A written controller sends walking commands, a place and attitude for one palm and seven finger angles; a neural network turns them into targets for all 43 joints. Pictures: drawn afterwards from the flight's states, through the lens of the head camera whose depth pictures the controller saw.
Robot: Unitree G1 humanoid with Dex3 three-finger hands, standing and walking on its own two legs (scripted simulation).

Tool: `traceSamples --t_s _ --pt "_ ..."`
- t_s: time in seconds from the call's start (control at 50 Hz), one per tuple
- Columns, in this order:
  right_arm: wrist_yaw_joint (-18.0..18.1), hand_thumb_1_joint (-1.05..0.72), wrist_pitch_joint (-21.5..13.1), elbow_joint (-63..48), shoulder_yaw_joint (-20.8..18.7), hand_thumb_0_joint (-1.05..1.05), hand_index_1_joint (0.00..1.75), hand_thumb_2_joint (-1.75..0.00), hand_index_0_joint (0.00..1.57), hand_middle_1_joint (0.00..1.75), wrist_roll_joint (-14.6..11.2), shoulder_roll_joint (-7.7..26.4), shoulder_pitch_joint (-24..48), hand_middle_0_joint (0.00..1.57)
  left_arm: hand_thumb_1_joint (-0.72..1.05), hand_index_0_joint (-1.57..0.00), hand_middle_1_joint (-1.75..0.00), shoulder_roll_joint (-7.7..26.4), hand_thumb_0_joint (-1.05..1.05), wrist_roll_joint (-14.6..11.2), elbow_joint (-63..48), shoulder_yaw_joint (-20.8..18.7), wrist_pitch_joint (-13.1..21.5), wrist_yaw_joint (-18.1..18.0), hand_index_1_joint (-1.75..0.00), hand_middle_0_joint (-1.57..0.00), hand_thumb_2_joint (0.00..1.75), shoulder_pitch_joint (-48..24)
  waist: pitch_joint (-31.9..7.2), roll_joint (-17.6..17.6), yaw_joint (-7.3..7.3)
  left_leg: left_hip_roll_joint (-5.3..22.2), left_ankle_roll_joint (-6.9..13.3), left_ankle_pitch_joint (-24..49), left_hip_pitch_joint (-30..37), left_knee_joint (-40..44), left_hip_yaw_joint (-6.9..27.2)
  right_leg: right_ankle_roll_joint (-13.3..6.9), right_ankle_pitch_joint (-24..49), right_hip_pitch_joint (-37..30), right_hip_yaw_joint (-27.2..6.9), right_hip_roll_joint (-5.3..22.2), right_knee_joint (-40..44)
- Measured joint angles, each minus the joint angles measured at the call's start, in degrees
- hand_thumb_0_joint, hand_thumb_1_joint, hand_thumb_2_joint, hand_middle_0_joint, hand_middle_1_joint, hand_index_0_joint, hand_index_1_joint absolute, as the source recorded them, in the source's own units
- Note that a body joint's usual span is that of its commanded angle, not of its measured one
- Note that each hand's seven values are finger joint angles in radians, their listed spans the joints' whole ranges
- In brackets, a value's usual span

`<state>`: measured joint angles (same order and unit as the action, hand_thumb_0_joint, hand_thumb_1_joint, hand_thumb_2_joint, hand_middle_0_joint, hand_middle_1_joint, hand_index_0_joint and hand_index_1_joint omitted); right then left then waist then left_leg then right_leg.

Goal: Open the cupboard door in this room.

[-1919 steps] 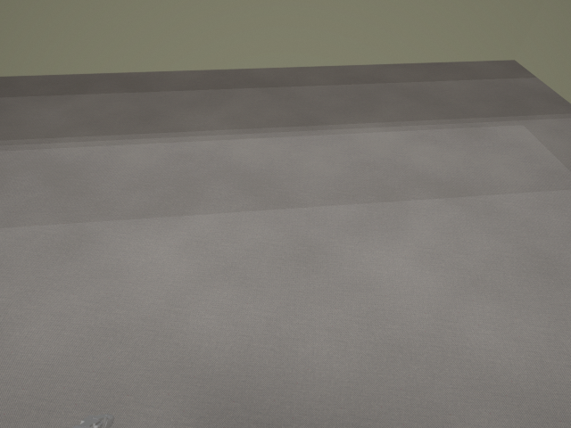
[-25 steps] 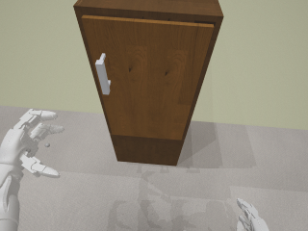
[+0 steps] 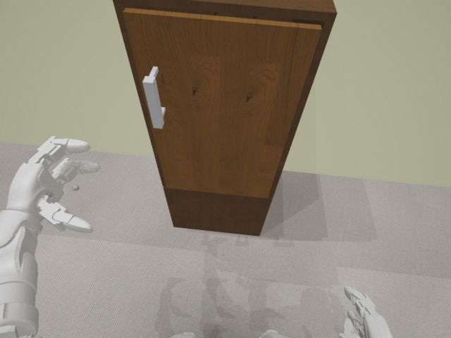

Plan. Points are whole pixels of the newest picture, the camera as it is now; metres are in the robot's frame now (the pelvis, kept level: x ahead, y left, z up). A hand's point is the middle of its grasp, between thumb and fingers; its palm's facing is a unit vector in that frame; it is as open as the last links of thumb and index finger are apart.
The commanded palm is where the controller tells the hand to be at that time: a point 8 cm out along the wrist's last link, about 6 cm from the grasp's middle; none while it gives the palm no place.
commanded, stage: move the hooked fingers beside the handle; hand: left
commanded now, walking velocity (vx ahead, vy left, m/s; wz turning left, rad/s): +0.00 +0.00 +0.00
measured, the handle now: (156, 98) +0.58 +0.20 +0.07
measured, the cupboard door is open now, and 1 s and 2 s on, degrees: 0 0 0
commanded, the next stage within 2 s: none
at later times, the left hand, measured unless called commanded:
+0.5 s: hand (94, 153) +0.41 +0.27 +0.08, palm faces -0.03 -1.00 -0.01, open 13.9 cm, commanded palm +0.39 +0.32 +0.08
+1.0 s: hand (112, 127) +0.48 +0.26 +0.07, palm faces -0.05 -1.00 -0.01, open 13.9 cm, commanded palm +0.47 +0.31 +0.07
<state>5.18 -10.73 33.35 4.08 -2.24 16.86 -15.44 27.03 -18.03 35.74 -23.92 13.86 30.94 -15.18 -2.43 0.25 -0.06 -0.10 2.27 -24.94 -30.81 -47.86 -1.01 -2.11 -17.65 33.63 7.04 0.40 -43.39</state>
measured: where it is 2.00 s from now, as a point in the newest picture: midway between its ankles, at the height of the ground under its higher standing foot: outside the picture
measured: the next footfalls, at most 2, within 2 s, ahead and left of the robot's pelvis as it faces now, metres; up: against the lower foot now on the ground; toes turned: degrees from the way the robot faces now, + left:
none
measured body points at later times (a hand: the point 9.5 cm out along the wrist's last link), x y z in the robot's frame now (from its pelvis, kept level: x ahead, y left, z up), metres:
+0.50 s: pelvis +0.01 +0.01 +0.00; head +0.09 +0.02 +0.44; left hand +0.40 +0.33 +0.08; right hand +0.08 -0.27 -0.10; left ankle -0.01 +0.09 -0.70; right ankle +0.04 -0.10 -0.70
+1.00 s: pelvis +0.01 +0.01 -0.01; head +0.12 +0.04 +0.42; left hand +0.48 +0.32 +0.08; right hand +0.03 -0.26 -0.11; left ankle -0.01 +0.09 -0.70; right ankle +0.04 -0.10 -0.70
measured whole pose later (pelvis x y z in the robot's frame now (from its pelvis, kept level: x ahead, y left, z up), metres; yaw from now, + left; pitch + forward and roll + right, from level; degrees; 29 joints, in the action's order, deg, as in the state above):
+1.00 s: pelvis +0.01 +0.01 -0.01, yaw -3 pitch +17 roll -3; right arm 2.5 1.6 34.2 3.4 -0.8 16.9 -22.3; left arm 37.1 -9.4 65.3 -27.2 19.4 28.7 -44.2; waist -4.4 -0.3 7.2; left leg 0.9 3.2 -26.9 -42.5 -51.9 -2.7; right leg -1.1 -17.9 45.4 5.3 -0.5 -46.0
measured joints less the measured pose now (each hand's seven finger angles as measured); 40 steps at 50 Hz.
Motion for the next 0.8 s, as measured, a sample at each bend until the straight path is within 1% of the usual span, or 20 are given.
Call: traceSamples --t_s 0.08,0.16,0.22,0.32,0.4,0.54,0.68,0.8 --pt "-0.26 -0.91 0.63 0.04 -0.03 0.01 0.30 -0.89 0.20 0.30 0.11 0.07 -0.69 0.20 -0.50 -0.30 -1.20 0.78 -0.02 0.49 3.06 0.25 0.09 0.40 -1.20 -0.30 0.30 -3.60 -0.43 -0.17 0.85 0.05 0.03 0.00 -0.90 0.02 -0.46 0.03 0.08 1.19 -0.46 -0.07 -0.20" --pt "-0.92 -0.91 1.69 -0.53 -0.07 0.01 0.30 -0.89 0.20 0.30 0.28 0.14 -1.88 0.20 -0.50 -0.30 -1.20 1.94 -0.02 1.28 6.58 -1.00 -0.13 0.06 -1.20 -0.30 0.30 -5.98 -0.94 -0.33 1.94 0.27 0.07 -0.13 -1.87 -0.01 -1.15 0.06 0.11 2.56 -1.14 -0.32 -0.47" --pt "-1.34 -0.91 2.57 -0.76 -0.29 0.01 0.30 -0.89 0.20 0.30 0.39 0.23 -2.96 0.20 -0.50 -0.30 -1.20 2.83 -0.02 1.92 8.47 -2.23 0.42 -0.30 -1.20 -0.30 0.30 -6.96 -1.07 -0.35 2.53 0.48 0.12 -0.32 -2.56 -0.15 -1.59 0.11 0.11 3.46 -1.57 -0.55 -0.63" --pt "-1.61 -0.91 3.95 -0.32 -0.78 0.01 0.30 -0.89 0.20 0.30 0.37 0.42 -4.82 0.20 -0.49 -0.30 -1.20 3.58 -0.02 1.85 10.12 -3.34 2.15 0.08 -1.20 -0.30 0.30 -8.15 -1.19 -0.31 2.90 0.71 0.20 -0.61 -3.45 -0.40 -1.83 0.20 0.08 4.37 -1.81 -0.81 -0.66" --pt "-1.61 -0.91 5.02 0.42 -0.96 0.01 0.30 -0.89 0.20 0.30 0.37 0.50 -5.60 0.20 -0.50 -0.30 -1.20 4.11 -0.02 2.13 12.08 -3.44 2.57 0.41 -1.20 -0.30 0.30 -9.94 -1.43 -0.41 3.13 0.69 0.30 -0.69 -4.18 -0.53 -1.76 0.30 0.05 5.00 -1.76 -0.78 -0.65" --pt "-1.62 -0.91 6.34 0.80 -1.09 0.01 0.30 -0.89 0.20 0.30 0.46 0.45 -5.64 0.20 -0.50 -0.30 -1.20 4.78 -0.02 3.55 16.37 -2.51 3.34 -0.08 -1.20 -0.30 0.30 -14.47 -1.75 -0.51 3.80 0.57 0.48 -0.79 -5.39 -0.91 -1.53 0.49 0.08 5.94 -1.56 -0.65 -0.65" --pt "-1.95 -0.91 7.95 0.08 -0.71 0.01 0.30 -0.89 0.20 0.30 0.76 0.24 -4.88 0.20 -0.50 -0.30 -1.20 7.11 -0.02 5.64 22.92 -3.28 4.52 -0.65 -1.20 -0.30 0.30 -20.23 -1.88 -0.82 5.03 0.71 0.67 -1.17 -7.37 -2.01 -1.70 0.64 0.01 7.86 -1.72 -0.76 -1.41" --pt "-2.31 -0.91 9.65 0.11 -0.76 0.01 0.30 -0.89 0.20 0.30 0.99 0.11 -5.37 0.20 -0.50 -0.30 -1.20 8.34 -0.02 6.38 25.42 -3.29 5.47 -0.60 -1.20 -0.30 0.30 -23.73 -1.96 -0.77 5.62 0.81 0.77 -1.51 -9.11 -2.89 -1.72 0.81 -0.09 9.47 -1.75 -0.82 -1.92"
